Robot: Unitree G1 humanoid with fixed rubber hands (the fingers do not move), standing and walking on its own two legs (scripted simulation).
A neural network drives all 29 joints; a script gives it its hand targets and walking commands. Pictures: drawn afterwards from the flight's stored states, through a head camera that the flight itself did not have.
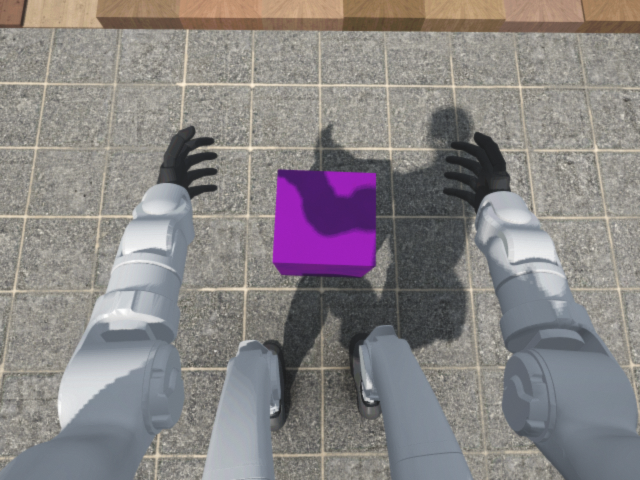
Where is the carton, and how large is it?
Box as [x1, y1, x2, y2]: [273, 169, 375, 277]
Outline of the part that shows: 278,169 273,263 280,273 293,275 360,277 375,265 375,173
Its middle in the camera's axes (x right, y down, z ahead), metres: +0.01 -0.01 +0.93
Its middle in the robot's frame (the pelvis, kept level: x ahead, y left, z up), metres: +0.49 -0.04 -0.53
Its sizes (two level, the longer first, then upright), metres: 0.210 0.200 0.250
